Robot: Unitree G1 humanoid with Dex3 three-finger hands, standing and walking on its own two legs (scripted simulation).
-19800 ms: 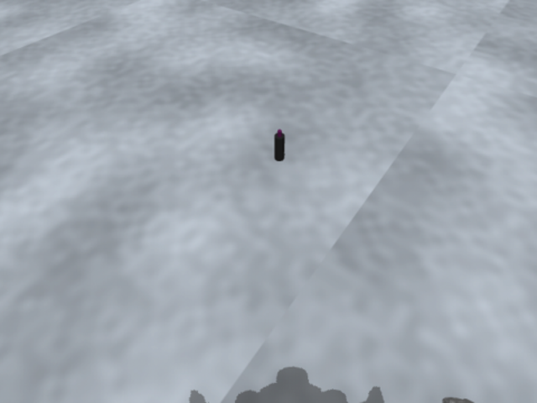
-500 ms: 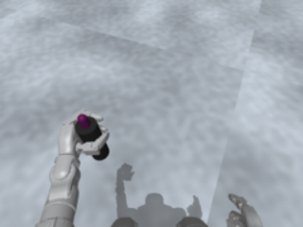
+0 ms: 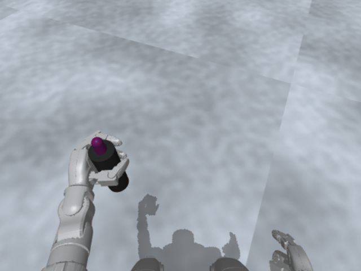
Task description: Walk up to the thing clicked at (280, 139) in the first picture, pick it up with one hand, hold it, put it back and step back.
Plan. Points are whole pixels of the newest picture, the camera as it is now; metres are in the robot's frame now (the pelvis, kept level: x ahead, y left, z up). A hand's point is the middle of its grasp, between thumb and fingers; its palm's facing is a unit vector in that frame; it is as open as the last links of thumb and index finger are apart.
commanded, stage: hold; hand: left
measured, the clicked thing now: (108, 164) +0.33 +0.18 +0.03
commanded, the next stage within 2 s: crouch in 0.12 s
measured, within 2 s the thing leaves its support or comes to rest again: neither
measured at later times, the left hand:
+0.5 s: hand (114, 168) +0.33 +0.17 +0.01, palm faces +0.07 -1.00 +0.01, open 7.3 cm
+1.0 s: hand (128, 194) +0.36 +0.19 -0.23, palm faces +0.10 -0.99 -0.02, open 7.3 cm
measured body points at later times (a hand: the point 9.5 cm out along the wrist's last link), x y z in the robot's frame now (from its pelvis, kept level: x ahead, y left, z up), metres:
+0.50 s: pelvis +0.00 +0.00 -0.01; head +0.05 +0.01 +0.44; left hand +0.32 +0.22 +0.01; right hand +0.13 -0.25 -0.12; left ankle +0.02 +0.13 -0.71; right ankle +0.01 -0.13 -0.71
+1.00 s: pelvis -0.05 +0.00 -0.20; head +0.12 +0.02 +0.21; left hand +0.35 +0.24 -0.23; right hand +0.07 -0.26 -0.33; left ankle +0.02 +0.13 -0.71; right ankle +0.01 -0.13 -0.71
